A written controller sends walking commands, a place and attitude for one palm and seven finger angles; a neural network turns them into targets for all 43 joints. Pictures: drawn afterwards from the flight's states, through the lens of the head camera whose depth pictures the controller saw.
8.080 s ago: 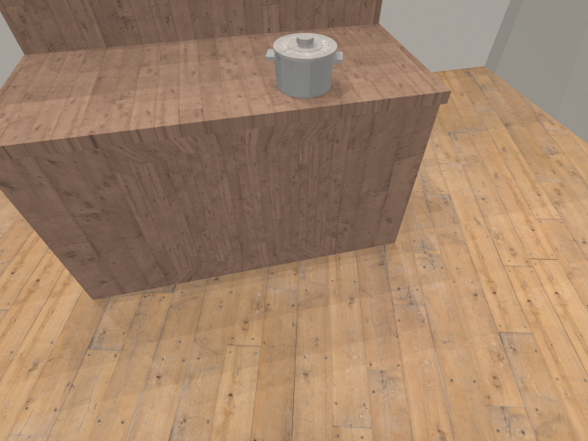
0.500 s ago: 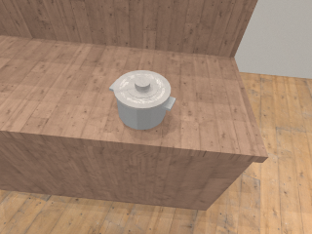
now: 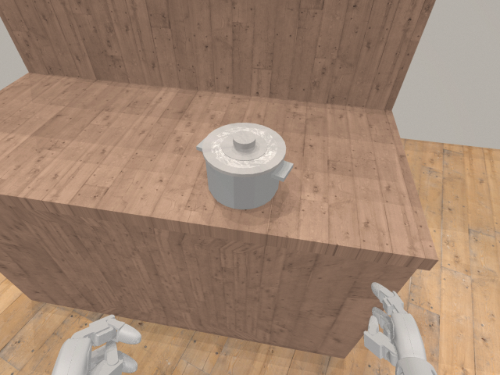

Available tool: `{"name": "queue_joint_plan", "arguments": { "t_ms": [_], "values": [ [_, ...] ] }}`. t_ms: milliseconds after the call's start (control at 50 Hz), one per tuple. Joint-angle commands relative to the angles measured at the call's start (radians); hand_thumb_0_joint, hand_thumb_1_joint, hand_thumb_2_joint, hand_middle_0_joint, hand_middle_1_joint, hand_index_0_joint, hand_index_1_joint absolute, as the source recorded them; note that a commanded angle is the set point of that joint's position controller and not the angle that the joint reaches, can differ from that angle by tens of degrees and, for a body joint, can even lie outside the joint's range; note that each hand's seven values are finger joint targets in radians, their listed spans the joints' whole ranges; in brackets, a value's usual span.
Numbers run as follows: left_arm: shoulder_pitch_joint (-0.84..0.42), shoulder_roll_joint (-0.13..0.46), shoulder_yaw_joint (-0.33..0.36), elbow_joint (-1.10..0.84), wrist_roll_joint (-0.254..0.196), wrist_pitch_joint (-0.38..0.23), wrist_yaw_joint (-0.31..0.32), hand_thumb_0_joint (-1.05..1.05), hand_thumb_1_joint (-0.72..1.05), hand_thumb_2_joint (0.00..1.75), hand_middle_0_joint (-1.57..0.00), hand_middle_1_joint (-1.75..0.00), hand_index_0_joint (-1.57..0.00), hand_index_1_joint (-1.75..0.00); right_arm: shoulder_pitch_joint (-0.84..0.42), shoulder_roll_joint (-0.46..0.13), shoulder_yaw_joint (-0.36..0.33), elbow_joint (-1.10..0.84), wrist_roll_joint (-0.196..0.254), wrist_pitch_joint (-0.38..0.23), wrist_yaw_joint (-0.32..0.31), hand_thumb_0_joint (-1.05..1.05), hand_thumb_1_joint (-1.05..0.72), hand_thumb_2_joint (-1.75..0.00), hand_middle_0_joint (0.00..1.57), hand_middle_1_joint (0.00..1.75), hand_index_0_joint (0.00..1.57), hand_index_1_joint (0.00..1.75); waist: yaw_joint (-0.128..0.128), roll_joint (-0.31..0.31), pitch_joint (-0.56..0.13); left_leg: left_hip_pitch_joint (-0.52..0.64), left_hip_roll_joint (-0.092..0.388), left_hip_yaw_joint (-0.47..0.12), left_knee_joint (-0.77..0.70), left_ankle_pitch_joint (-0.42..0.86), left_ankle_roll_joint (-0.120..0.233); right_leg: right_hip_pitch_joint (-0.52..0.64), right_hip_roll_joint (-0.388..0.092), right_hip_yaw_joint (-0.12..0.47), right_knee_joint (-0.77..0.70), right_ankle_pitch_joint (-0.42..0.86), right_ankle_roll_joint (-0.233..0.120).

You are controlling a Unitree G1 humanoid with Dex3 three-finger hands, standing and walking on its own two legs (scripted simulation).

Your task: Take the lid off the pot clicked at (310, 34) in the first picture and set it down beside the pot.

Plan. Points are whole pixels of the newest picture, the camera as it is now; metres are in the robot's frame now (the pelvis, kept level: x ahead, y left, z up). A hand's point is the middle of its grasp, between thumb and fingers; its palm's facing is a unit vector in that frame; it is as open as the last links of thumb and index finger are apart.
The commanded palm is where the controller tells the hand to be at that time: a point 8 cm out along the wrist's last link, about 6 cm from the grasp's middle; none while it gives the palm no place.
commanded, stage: lift the closed hand beside the body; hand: left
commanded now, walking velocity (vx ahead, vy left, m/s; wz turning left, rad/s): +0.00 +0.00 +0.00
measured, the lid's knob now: (244, 139) +0.54 +0.08 +0.10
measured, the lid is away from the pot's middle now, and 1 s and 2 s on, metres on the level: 0.00 0.00 0.00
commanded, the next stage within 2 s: raise the hand higher, near the body in 0.10 s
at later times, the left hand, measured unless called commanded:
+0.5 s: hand (103, 324) +0.16 +0.23 +0.05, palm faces +0.24 -0.88 -0.41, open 3.1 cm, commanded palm +0.12 +0.26 +0.08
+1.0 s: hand (98, 279) +0.20 +0.23 +0.11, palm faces +0.30 -0.86 -0.41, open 3.1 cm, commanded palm +0.15 +0.27 +0.14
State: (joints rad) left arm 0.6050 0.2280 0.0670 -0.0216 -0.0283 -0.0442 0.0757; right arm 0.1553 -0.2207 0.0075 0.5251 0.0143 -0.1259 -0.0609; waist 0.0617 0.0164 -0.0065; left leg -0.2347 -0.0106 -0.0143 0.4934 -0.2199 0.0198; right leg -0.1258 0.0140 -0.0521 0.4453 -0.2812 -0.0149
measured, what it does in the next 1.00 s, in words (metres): stands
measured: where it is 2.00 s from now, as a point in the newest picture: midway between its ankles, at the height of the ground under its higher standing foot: outside the picture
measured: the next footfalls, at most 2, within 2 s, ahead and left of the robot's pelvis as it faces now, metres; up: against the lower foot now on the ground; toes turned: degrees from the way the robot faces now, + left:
none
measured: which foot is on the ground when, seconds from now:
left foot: down 0.00-1.00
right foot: down 0.00-1.00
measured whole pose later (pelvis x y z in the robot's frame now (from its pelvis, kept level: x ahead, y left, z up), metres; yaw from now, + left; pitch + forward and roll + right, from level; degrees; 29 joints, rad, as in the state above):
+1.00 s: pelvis +0.03 +0.00 +0.00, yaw -1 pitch -3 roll +0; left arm 0.61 0.31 0.21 -0.40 -0.04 -0.09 0.09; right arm 0.19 -0.19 0.02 0.59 0.01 -0.11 -0.06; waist 0.07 0.05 0.01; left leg -0.15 -0.01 0.01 0.45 -0.24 0.02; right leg -0.05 0.01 -0.03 0.40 -0.30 -0.01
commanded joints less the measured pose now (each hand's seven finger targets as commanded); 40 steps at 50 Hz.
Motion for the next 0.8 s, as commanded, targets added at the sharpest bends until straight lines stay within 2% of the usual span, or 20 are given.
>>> {"name": "queue_joint_plan", "arguments": {
  "t_ms": [0, 60, 100, 120, 180, 200, 220, 260, 300, 340, 480, 500, 520, 580, 600, 620, 680, 700, 740, 780],
  "values": [
    [-0.029, 0.138, 0.11, -0.245, 0.0, -0.054, 0.012, 0.0, 0.9, 0.9, -1.3, -1.5, -1.3, -1.5, -0.055, -0.095, -0.035, -0.117, -0.004, -0.035, -0.012, 0.0, -0.9, -0.9, 0.2, 0.3, 0.2, 0.3, -0.033, 0.032, -0.015, 0.128, 0.006, 0.024, -0.064, 0.057, 0.011, -0.134, -0.02, 0.017, -0.127, 0.074, 0.001],
    [-0.004, 0.146, 0.121, -0.285, -0.002, -0.056, 0.014, 0.0, 0.9, 0.9, -1.3, -1.5, -1.3, -1.5, -0.074, -0.088, -0.031, -0.111, -0.007, -0.042, -0.018, 0.0, -0.9, -0.9, 0.2, 0.3, 0.2, 0.3, -0.021, 0.008, 0.0, 0.132, 0.007, 0.022, -0.073, 0.082, 0.016, -0.118, -0.023, 0.016, -0.131, 0.094, 0.002],
    [0.026, 0.179, 0.16, -0.304, 0.002, -0.054, 0.017, 0.0, 0.9, 0.9, -1.3, -1.5, -1.3, -1.5, -0.078, -0.087, -0.032, -0.1, -0.007, -0.046, -0.016, 0.0, -0.9, -0.9, 0.2, 0.3, 0.2, 0.3, -0.012, 0.033, -0.022, 0.141, 0.009, 0.019, -0.073, 0.104, 0.013, -0.1, -0.023, 0.015, -0.128, 0.106, 0.0],
    [0.041, 0.157, 0.144, -0.322, 0.003, -0.056, 0.016, 0.0, 0.9, 0.9, -1.3, -1.5, -1.3, -1.5, -0.082, -0.079, -0.03, -0.102, -0.008, -0.049, -0.016, 0.0, -0.9, -0.9, 0.2, 0.3, 0.2, 0.3, -0.012, 0.039, -0.012, 0.143, 0.01, 0.02, -0.075, 0.12, 0.014, -0.099, -0.025, 0.013, -0.124, 0.122, -0.001],
    [0.063, 0.17, 0.164, -0.331, 0.004, -0.058, 0.017, 0.0, 0.9, 0.9, -1.3, -1.5, -1.3, -1.5, -0.086, -0.08, -0.036, -0.091, -0.008, -0.053, -0.016, 0.0, -0.9, -0.9, 0.2, 0.3, 0.2, 0.3, -0.006, -0.007, -0.013, 0.148, 0.014, 0.019, -0.08, 0.148, 0.017, -0.088, -0.024, 0.006, -0.115, 0.151, 0.004],
    [0.094, 0.189, 0.195, -0.312, 0.008, -0.056, 0.018, 0.0, 0.9, 0.9, -1.3, -1.5, -1.3, -1.5, -0.093, -0.081, -0.04, -0.081, -0.006, -0.052, -0.014, 0.0, -0.9, -0.9, 0.2, 0.3, 0.2, 0.3, 0.001, -0.002, -0.009, 0.145, 0.016, 0.019, -0.077, 0.152, 0.014, -0.088, -0.021, 0.005, -0.118, 0.148, 0.003],
    [0.094, 0.158, 0.161, -0.325, 0.006, -0.06, 0.013, 0.0, 0.9, 0.9, -1.3, -1.5, -1.3, -1.5, -0.092, -0.077, -0.036, -0.086, -0.006, -0.054, -0.013, 0.0, -0.9, -0.9, 0.2, 0.3, 0.2, 0.3, -0.005, -0.02, -0.003, 0.144, 0.013, 0.019, -0.079, 0.146, 0.017, -0.091, -0.023, 0.005, -0.12, 0.144, 0.005],
    [0.064, 0.163, 0.155, -0.365, 0.008, -0.071, 0.012, 0.0, 0.9, 0.9, -1.3, -1.5, -1.3, -1.5, -0.091, -0.082, -0.038, -0.085, -0.005, -0.061, -0.014, 0.0, -0.9, -0.9, 0.2, 0.3, 0.2, 0.3, -0.008, -0.003, -0.001, 0.157, 0.015, 0.02, -0.083, 0.136, 0.018, -0.1, -0.025, 0.008, -0.122, 0.126, 0.007],
    [0.09, 0.193, 0.187, -0.388, 0.011, -0.076, 0.017, 0.0, 0.9, 0.9, -1.3, -1.5, -1.3, -1.5, -0.096, -0.08, -0.041, -0.082, -0.004, -0.068, -0.012, 0.0, -0.9, -0.9, 0.2, 0.3, 0.2, 0.3, 0.001, 0.027, -0.005, 0.165, 0.016, 0.021, -0.081, 0.146, 0.016, -0.099, -0.023, 0.008, -0.123, 0.131, 0.005],
    [0.092, 0.194, 0.198, -0.383, 0.008, -0.079, 0.02, 0.0, 0.9, 0.9, -1.3, -1.5, -1.3, -1.5, -0.091, -0.078, -0.043, -0.077, -0.003, -0.069, -0.015, 0.0, -0.9, -0.9, 0.2, 0.3, 0.2, 0.3, 0.0, -0.023, -0.006, 0.161, 0.018, 0.019, -0.085, 0.154, 0.018, -0.092, -0.024, 0.006, -0.12, 0.142, 0.006],
    [0.103, 0.193, 0.201, -0.473, 0.01, -0.095, 0.02, 0.0, 0.9, 0.9, -1.3, -1.5, -1.3, -1.5, -0.082, -0.078, -0.046, -0.084, -0.005, -0.071, -0.013, 0.0, -0.9, -0.9, 0.2, 0.3, 0.2, 0.3, 0.004, 0.04, -0.042, 0.199, 0.021, 0.022, -0.08, 0.235, 0.017, -0.07, -0.025, 0.006, -0.1, 0.219, 0.006],
    [0.105, 0.2, 0.211, -0.474, 0.009, -0.093, 0.02, 0.0, 0.9, 0.9, -1.3, -1.5, -1.3, -1.5, -0.085, -0.077, -0.045, -0.082, -0.004, -0.07, -0.009, 0.0, -0.9, -0.9, 0.2, 0.3, 0.2, 0.3, 0.004, 0.045, -0.025, 0.192, 0.02, 0.021, -0.076, 0.233, 0.014, -0.077, -0.022, 0.006, -0.103, 0.219, 0.005],
    [0.095, 0.181, 0.194, -0.465, 0.008, -0.093, 0.018, 0.0, 0.9, 0.9, -1.3, -1.5, -1.3, -1.5, -0.081, -0.074, -0.043, -0.083, -0.005, -0.069, -0.008, 0.0, -0.9, -0.9, 0.2, 0.3, 0.2, 0.3, -0.002, 0.015, -0.022, 0.189, 0.02, 0.02, -0.079, 0.228, 0.016, -0.078, -0.024, 0.001, -0.101, 0.219, 0.006],
    [0.082, 0.203, 0.22, -0.495, 0.005, -0.096, 0.021, 0.0, 0.9, 0.9, -1.3, -1.5, -1.3, -1.5, -0.081, -0.077, -0.045, -0.091, -0.005, -0.061, -0.011, 0.0, -0.9, -0.9, 0.2, 0.3, 0.2, 0.3, 0.004, 0.006, -0.029, 0.198, 0.025, 0.017, -0.083, 0.248, 0.016, -0.068, -0.023, 0.002, -0.098, 0.236, 0.007],
    [0.079, 0.222, 0.238, -0.518, 0.005, -0.097, 0.022, 0.0, 0.9, 0.9, -1.3, -1.5, -1.3, -1.5, -0.086, -0.078, -0.044, -0.093, -0.003, -0.06, -0.008, 0.0, -0.9, -0.9, 0.2, 0.3, 0.2, 0.3, 0.005, 0.032, -0.027, 0.201, 0.023, 0.019, -0.076, 0.246, 0.014, -0.074, -0.02, 0.008, -0.103, 0.234, 0.005],
    [0.071, 0.196, 0.21, -0.528, 0.005, -0.1, 0.019, 0.0, 0.9, 0.9, -1.3, -1.5, -1.3, -1.5, -0.085, -0.072, -0.038, -0.097, -0.004, -0.06, -0.007, 0.0, -0.9, -0.9, 0.2, 0.3, 0.2, 0.3, 0.0, 0.037, -0.027, 0.202, 0.022, 0.018, -0.079, 0.246, 0.014, -0.073, -0.024, 0.003, -0.1, 0.234, 0.005],
    [0.026, 0.204, 0.216, -0.543, 0.001, -0.099, 0.02, 0.0, 0.9, 0.9, -1.3, -1.5, -1.3, -1.5, -0.079, -0.078, -0.035, -0.1, -0.006, -0.054, -0.008, 0.0, -0.9, -0.9, 0.2, 0.3, 0.2, 0.3, -0.003, 0.037, -0.017, 0.204, 0.025, 0.014, -0.084, 0.237, 0.013, -0.077, -0.023, 0.004, -0.105, 0.223, 0.006],
    [0.03, 0.224, 0.242, -0.541, 0.0, -0.097, 0.023, 0.0, 0.9, 0.9, -1.3, -1.5, -1.3, -1.5, -0.089, -0.076, -0.037, -0.097, -0.004, -0.053, -0.008, 0.0, -0.9, -0.9, 0.2, 0.3, 0.2, 0.3, 0.001, 0.037, -0.007, 0.201, 0.025, 0.018, -0.077, 0.228, 0.012, -0.085, -0.019, 0.009, -0.111, 0.222, 0.005],
    [0.031, 0.213, 0.236, -0.545, -0.003, -0.1, 0.023, 0.0, 0.9, 0.9, -1.3, -1.5, -1.3, -1.5, -0.082, -0.072, -0.034, -0.099, -0.006, -0.051, -0.009, 0.0, -0.9, -0.9, 0.2, 0.3, 0.2, 0.3, 0.0, 0.016, -0.022, 0.208, 0.028, 0.016, -0.08, 0.241, 0.013, -0.075, -0.023, 0.005, -0.107, 0.233, 0.006],
    [0.008, 0.213, 0.234, -0.56, -0.005, -0.099, 0.02, 0.0, 0.9, 0.9, -1.3, -1.5, -1.3, -1.5, -0.084, -0.075, -0.032, -0.104, -0.007, -0.045, -0.008, 0.0, -0.9, -0.9, 0.2, 0.3, 0.2, 0.3, -0.001, 0.032, -0.027, 0.212, 0.026, 0.021, -0.079, 0.242, 0.015, -0.072, -0.024, 0.009, -0.11, 0.241, 0.008]
  ]
}}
